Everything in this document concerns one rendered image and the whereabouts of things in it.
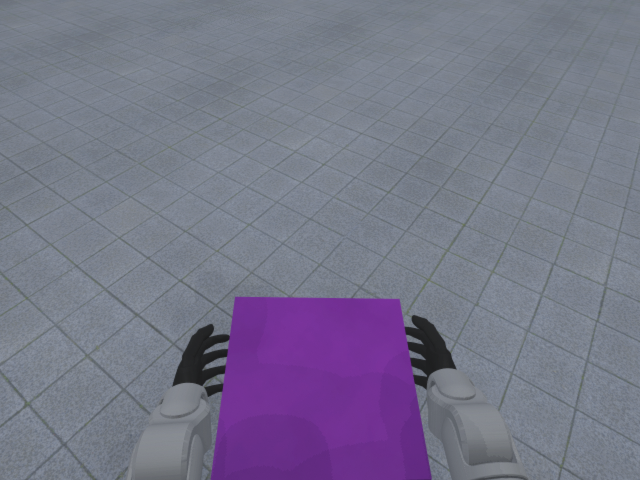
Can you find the robot left hand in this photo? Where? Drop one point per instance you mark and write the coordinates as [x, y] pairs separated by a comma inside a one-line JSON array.
[[193, 360]]

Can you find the left robot forearm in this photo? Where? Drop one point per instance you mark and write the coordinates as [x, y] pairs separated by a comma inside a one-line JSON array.
[[172, 447]]

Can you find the right robot forearm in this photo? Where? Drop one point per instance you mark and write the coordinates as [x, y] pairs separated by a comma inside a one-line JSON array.
[[477, 441]]

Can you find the robot right hand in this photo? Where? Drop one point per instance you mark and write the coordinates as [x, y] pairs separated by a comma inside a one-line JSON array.
[[434, 349]]

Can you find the carton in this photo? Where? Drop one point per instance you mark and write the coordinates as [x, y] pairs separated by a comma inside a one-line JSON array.
[[319, 389]]

